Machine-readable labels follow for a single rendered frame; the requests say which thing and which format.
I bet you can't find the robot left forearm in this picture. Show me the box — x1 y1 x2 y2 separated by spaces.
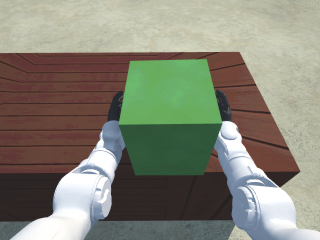
52 120 126 211

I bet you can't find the left robot upper arm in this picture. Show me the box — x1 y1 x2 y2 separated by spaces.
10 173 112 240

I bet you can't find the robot right hand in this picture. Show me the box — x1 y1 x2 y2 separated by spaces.
215 89 233 122

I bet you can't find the robot left hand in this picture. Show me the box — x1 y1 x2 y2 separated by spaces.
107 91 124 122

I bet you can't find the right robot upper arm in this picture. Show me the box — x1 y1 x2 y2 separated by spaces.
231 185 320 240

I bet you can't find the carton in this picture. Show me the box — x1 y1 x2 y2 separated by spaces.
118 59 223 176

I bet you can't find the robot right forearm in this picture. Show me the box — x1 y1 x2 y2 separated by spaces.
214 121 297 223

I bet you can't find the pedestal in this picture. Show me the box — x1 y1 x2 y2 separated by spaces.
0 52 301 222

